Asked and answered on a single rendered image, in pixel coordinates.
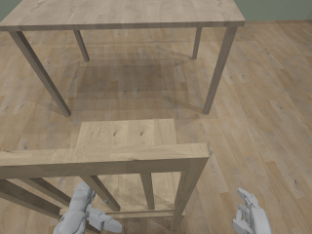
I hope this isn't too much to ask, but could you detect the chair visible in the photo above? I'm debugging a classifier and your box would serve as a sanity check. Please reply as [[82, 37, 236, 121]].
[[0, 118, 210, 234]]

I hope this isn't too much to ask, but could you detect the robot right hand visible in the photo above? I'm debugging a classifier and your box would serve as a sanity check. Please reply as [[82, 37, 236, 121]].
[[233, 187, 273, 234]]

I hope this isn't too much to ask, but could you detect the table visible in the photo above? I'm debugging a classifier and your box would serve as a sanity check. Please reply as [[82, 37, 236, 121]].
[[0, 0, 246, 117]]

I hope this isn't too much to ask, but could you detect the left robot forearm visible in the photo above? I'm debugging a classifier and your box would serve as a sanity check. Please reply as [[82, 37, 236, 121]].
[[53, 210, 87, 234]]

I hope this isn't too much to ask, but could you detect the robot left hand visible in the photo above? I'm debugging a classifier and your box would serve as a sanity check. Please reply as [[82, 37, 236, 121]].
[[68, 179, 123, 233]]

